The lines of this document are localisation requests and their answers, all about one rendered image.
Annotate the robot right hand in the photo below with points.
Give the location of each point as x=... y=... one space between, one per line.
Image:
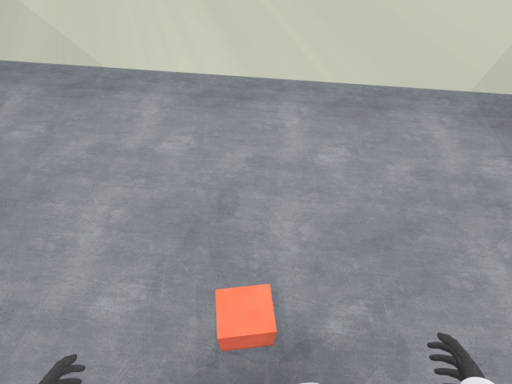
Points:
x=466 y=367

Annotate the carton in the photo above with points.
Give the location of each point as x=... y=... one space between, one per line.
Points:
x=245 y=317

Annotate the robot left hand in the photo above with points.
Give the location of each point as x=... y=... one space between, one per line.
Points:
x=61 y=368

